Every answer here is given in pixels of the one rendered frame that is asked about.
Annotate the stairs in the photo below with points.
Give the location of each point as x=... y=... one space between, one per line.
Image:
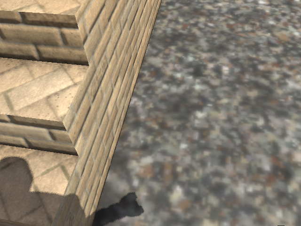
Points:
x=68 y=70

